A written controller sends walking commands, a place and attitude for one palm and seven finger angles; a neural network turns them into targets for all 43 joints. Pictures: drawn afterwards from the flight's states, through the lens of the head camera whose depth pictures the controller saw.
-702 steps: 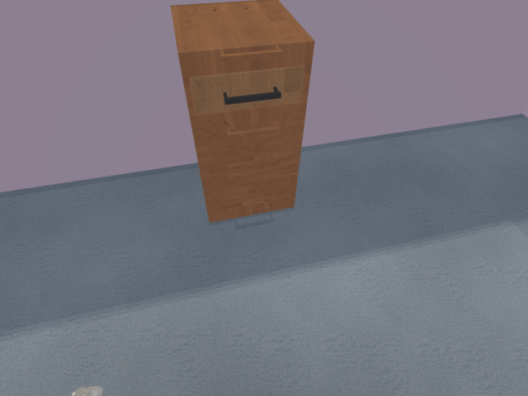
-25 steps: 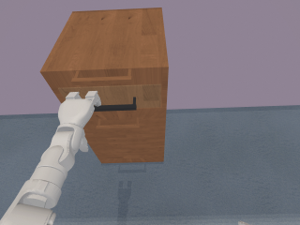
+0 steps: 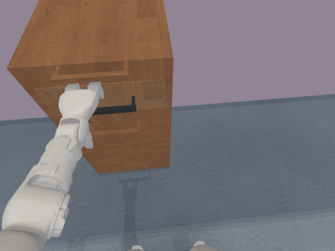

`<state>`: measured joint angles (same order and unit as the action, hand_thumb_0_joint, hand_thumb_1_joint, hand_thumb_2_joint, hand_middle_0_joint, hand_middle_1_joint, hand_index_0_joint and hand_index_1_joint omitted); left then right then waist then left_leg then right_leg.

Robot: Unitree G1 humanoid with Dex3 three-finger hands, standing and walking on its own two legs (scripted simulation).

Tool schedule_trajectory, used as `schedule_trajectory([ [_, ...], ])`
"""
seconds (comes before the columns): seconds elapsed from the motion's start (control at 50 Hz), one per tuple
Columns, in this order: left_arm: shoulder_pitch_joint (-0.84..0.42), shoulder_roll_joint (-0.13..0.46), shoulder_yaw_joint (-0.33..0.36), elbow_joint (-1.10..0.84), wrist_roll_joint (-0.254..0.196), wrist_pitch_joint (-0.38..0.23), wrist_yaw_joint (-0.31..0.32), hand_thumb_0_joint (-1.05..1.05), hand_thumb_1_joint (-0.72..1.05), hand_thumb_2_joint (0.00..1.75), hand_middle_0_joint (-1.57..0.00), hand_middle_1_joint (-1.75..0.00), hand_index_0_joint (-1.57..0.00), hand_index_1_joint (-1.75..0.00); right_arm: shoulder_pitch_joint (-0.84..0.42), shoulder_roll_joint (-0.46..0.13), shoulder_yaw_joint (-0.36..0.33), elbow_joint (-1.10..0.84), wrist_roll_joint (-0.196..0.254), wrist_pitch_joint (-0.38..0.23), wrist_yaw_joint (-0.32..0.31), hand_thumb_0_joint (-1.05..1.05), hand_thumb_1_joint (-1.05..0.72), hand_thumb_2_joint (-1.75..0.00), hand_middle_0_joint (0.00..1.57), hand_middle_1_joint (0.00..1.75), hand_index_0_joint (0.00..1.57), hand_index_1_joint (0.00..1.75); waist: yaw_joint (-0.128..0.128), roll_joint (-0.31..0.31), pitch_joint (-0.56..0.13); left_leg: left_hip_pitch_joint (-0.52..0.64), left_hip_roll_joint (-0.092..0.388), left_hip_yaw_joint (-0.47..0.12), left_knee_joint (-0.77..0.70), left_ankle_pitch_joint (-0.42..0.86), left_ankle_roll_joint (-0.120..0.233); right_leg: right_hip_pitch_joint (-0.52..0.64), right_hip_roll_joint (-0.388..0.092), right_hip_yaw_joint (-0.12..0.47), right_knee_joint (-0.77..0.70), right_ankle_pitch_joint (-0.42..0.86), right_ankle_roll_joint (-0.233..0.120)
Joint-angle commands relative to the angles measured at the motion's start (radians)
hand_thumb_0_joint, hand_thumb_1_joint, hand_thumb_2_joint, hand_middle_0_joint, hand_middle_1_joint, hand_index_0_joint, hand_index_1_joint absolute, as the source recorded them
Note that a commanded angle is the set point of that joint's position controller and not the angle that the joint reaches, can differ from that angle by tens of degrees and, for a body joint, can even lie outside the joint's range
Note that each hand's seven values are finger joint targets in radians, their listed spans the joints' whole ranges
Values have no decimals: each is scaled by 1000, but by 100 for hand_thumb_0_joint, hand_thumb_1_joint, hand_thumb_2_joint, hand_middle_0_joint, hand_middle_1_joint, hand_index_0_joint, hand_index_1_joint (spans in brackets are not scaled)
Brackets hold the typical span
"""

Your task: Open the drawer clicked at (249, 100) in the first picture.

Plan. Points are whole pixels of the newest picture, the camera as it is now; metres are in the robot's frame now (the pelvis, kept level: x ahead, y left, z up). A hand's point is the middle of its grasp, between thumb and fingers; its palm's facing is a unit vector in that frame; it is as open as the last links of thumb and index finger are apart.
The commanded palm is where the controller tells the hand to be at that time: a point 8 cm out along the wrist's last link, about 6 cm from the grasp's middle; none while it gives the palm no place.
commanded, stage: move the hooked fingers above the handle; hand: left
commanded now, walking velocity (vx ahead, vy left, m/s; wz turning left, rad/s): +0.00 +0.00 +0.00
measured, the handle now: (105, 105) +0.55 +0.18 -0.06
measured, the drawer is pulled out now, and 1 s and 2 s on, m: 0.00 0.00 0.00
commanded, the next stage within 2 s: lower the fingers behind the handle in 1.00 s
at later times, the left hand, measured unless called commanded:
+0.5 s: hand (94, 108) +0.50 +0.20 -0.01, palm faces -0.06 -0.01 -1.00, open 13.7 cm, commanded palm +0.50 +0.19 +0.05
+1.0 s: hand (97, 107) +0.50 +0.19 -0.01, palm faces -0.07 -0.01 -1.00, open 13.7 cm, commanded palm +0.50 +0.18 +0.05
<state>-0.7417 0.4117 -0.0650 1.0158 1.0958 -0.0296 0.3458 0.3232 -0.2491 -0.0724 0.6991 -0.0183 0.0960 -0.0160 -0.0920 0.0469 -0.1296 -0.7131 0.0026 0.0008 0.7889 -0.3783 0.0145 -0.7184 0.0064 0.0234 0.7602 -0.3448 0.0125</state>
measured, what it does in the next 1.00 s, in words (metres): stands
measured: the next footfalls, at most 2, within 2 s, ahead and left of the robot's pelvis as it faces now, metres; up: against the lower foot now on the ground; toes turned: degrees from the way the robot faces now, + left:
none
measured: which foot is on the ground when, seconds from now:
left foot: down 0.00-1.00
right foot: down 0.00-1.00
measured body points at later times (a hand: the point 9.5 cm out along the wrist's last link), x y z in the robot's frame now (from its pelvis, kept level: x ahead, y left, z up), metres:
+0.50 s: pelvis +0.00 +0.00 -0.02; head +0.11 +0.01 +0.41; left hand +0.50 +0.20 +0.05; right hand -0.03 -0.27 -0.15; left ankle -0.01 +0.11 -0.70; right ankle +0.00 -0.13 -0.70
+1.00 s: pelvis -0.01 +0.00 -0.02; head +0.11 +0.00 +0.41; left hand +0.50 +0.19 +0.05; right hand -0.02 -0.27 -0.15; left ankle -0.01 +0.11 -0.70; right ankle +0.00 -0.13 -0.70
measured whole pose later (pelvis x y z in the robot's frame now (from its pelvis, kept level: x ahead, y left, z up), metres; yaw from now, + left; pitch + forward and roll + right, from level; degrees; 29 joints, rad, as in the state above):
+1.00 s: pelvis -0.01 +0.00 -0.02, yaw +1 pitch +23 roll -2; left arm -0.96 0.44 -0.10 1.21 1.08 0.05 0.38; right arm 0.37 -0.25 -0.05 0.73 -0.04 0.07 0.00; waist -0.17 0.06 -0.15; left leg -0.92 0.01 -0.03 0.93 -0.42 0.01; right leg -0.90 0.02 -0.01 0.87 -0.37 0.01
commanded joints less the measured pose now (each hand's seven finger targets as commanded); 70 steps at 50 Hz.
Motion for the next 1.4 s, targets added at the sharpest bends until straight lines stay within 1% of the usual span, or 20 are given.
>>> schedule_trajectory([
  [0.0,-485,214,55,-153,4,3,58,0,-50,30,-30,-120,-30,-120,125,-149,-49,-53,-7,-18,-8,0,-90,-90,20,30,20,30,-34,-4,-407,215,-27,12,-34,358,30,139,43,-48,-48,305,-51],
  [0.16,-558,291,94,-67,9,32,74,0,-50,30,-30,-120,-30,-120,169,-167,-44,-28,-17,-14,0,0,-90,-90,20,30,20,30,-57,7,-455,142,-28,11,17,354,32,112,45,-45,-7,317,-46],
  [0.24,-642,250,51,-33,8,35,62,0,-50,30,-30,-120,-30,-120,189,-167,-43,-15,-20,-19,-1,0,-90,-90,20,30,20,30,-97,18,-448,145,-19,-6,41,348,30,31,49,-56,9,276,-46],
  [0.32,-646,274,70,-32,9,32,63,0,-50,30,-30,-120,-30,-120,218,-174,-45,-10,-28,-19,3,0,-90,-90,20,30,20,30,-92,49,-524,173,-15,-13,68,397,27,16,53,-57,31,295,-47],
  [0.36,-692,231,29,-27,7,46,66,0,-50,30,-30,-120,-30,-120,224,-171,-44,-5,-24,-16,2,0,-90,-90,20,30,20,30,-118,33,-479,155,-14,-18,63,368,28,-6,54,-62,20,271,-43],
  [0.4,-688,232,28,-4,1,61,66,0,-50,30,-30,-120,-30,-120,221,-173,-40,0,-21,-17,3,0,-90,-90,20,30,20,30,-119,32,-443,138,-15,-15,55,326,30,-14,54,-62,9,239,-44],
  [0.46,-733,234,21,-43,6,60,66,0,-50,30,-30,-120,-30,-120,224,-174,-40,-4,-23,-18,1,0,-90,-90,20,30,20,30,-120,86,-496,191,-12,-28,49,332,24,-35,54,-67,12,213,-48],
  [0.54,-716,193,-4,-7,-7,59,51,0,-50,30,-30,-120,-30,-120,215,-167,-33,-9,-22,-22,-1,0,-90,-90,20,30,20,30,-129,45,-437,157,-12,-27,42,288,28,-37,55,-68,0,189,-47],
  [0.64,-743,151,-35,-33,-3,38,50,0,-50,30,-30,-120,-30,-120,216,-162,-34,-11,-25,-35,-2,0,-90,-90,20,30,20,30,-134,75,-452,188,-7,-38,48,281,24,-80,56,-74,9,163,-50],
  [0.72,-731,192,-4,-6,0,45,67,0,-50,30,-30,-120,-30,-120,219,-166,-29,-10,-25,-34,-3,0,-90,-90,20,30,20,30,-134,45,-440,142,-10,-30,53,264,29,-59,54,-69,10,169,-46],
  [0.76,-751,209,5,-28,1,47,72,0,-50,30,-30,-120,-30,-120,221,-168,-30,-11,-25,-36,-2,0,-90,-90,20,30,20,30,-128,79,-475,158,-12,-32,54,273,25,-56,53,-68,15,171,-48],
  [0.8,-748,171,-19,-22,3,57,76,0,-50,30,-30,-120,-30,-120,220,-163,-33,-8,-25,-35,1,0,-90,-90,20,30,20,30,-134,78,-467,173,-10,-29,55,293,25,-59,55,-70,9,184,-47],
  [1.0,-730,201,-4,-17,-7,62,62,0,-50,30,-30,-120,-30,-120,217,-165,-28,-3,-22,-30,-6,0,-90,-90,20,30,20,30,-132,53,-461,151,-15,-19,47,278,30,-13,52,-61,-5,204,-44],
  [1.04,-751,161,-32,-22,-10,55,58,0,-50,30,-30,-120,-30,-120,217,-159,-29,-2,-22,-33,-6,0,-90,-90,20,30,20,30,-144,51,-445,152,-16,-19,48,290,31,-18,52,-61,-7,216,-44],
  [1.08,-726,196,-3,-19,-8,50,60,0,-50,30,-30,-120,-30,-120,219,-163,-29,-1,-22,-32,-7,0,-90,-90,20,30,20,30,-131,48,-453,148,-15,-18,48,283,31,-11,52,-61,-5,210,-44],
  [1.14,-709,157,-23,2,-8,42,58,0,-50,30,-30,-120,-30,-120,217,-161,-31,4,-26,-34,-3,0,-90,-90,20,30,20,30,-140,44,-440,140,-15,-18,60,299,31,-30,52,-63,3,222,-45],
  [1.28,-651,185,1,47,2,48,60,0,-50,30,-30,-120,-30,-120,215,-164,-30,2,-25,-27,2,0,-90,-90,20,30,20,30,-125,36,-440,68,-20,-7,86,273,32,-33,48,-57,33,225,-46],
  [1.3,-649,141,-34,61,1,55,59,0,-50,30,-30,-120,-30,-120,210,-160,-31,-2,-24,-26,4,0,-90,-90,20,30,20,30,-139,33,-417,64,-20,-5,89,264,32,-49,50,-58,29,216,-44],
  [1.36,-634,190,5,79,-1,61,57,0,-50,30,-30,-120,-30,-120,211,-167,-26,-2,-24,-23,4,0,-90,-90,20,30,20,30,-131,5,-427,29,-20,-6,99,247,34,-46,48,-57,44,206,-42],
  [1.38,-652,160,-24,81,2,65,57,0,-50,30,-30,-120,-30,-120,208,-164,-26,-5,-25,-23,5,0,-90,-90,20,30,20,30,-142,20,-415,22,-20,-3,102,234,35,-62,48,-56,44,197,-41],
])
